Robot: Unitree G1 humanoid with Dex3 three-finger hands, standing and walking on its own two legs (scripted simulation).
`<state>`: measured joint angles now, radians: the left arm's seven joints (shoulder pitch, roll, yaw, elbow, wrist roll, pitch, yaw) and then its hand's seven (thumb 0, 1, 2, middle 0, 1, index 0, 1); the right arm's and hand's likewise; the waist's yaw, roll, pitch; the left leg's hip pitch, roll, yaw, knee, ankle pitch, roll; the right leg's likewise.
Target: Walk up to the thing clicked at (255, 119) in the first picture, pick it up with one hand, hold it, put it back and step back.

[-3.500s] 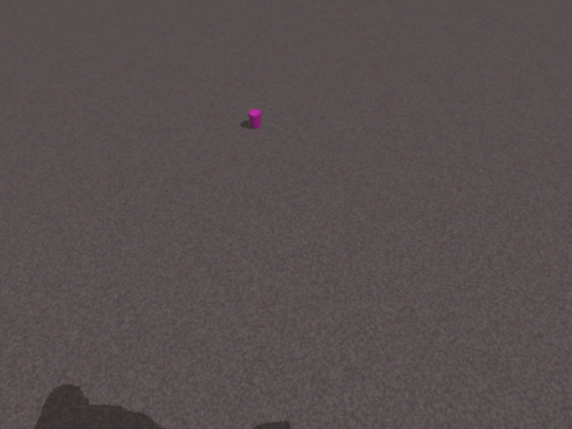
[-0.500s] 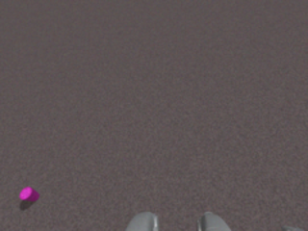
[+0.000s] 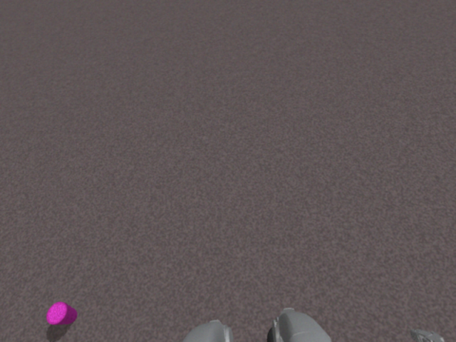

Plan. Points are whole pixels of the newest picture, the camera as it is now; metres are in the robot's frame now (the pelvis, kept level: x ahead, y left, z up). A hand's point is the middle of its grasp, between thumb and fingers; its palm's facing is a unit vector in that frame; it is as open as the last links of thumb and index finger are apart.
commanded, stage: walk up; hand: left
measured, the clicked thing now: (64, 314) +0.33 +0.72 -0.68
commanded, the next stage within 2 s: none
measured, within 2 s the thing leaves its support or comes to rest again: neither
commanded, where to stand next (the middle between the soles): -0.12 +0.64 m, yaw -21 degrees
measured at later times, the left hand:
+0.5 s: hand out of the picture +0.06 +0.57 -0.11, palm faces -0.13 -0.80 -0.59, open 7.4 cm
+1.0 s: hand out of the picture +0.01 +0.82 -0.13, palm faces -0.17 -0.75 -0.64, open 7.4 cm
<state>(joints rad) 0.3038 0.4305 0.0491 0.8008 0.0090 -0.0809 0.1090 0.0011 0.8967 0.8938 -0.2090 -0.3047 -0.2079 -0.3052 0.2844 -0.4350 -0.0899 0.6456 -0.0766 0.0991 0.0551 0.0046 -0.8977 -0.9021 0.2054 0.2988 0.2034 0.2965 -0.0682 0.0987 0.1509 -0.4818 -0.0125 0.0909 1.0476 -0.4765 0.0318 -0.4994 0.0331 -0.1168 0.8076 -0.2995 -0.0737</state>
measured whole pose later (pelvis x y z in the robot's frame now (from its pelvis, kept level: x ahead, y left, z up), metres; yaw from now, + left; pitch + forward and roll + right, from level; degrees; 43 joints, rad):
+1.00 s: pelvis -0.14 +0.51 -0.03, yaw -12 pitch -3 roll +0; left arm 0.24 0.49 0.08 0.83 0.04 -0.02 0.12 0.00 0.89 0.89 -0.21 -0.31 -0.21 -0.31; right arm 0.19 -0.49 -0.12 0.67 -0.06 0.10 0.07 0.00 -0.90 -0.90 0.20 0.30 0.20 0.30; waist 0.01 0.07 0.17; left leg -0.47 0.05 -0.01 1.08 -0.57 -0.03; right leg -0.68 -0.10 0.21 1.04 -0.46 -0.02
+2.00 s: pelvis -0.19 +0.72 +0.03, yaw -23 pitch -2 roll +0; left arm 0.22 0.43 0.08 0.97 0.03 0.03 -0.06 0.01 0.90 0.89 -0.20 -0.30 -0.20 -0.30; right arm 0.39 -0.45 -0.06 0.92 -0.03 -0.06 -0.01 0.00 -0.90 -0.90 0.21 0.30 0.20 0.30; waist -0.03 -0.05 0.11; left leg -0.15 0.08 0.06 0.61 -0.42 -0.04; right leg -0.39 -0.04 0.02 0.69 -0.33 -0.01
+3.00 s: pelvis -0.18 +0.69 +0.04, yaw -21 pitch -2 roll -1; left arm 0.10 0.36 0.03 1.10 0.01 0.01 -0.01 0.00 0.90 0.89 -0.20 -0.30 -0.20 -0.30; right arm 0.09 -0.36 -0.01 1.11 -0.01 0.01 0.04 0.00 -0.90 -0.90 0.20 0.30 0.20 0.30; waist 0.00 0.00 0.10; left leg -0.33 0.01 0.00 0.49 -0.14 0.00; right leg -0.24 -0.01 -0.03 0.51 -0.25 0.00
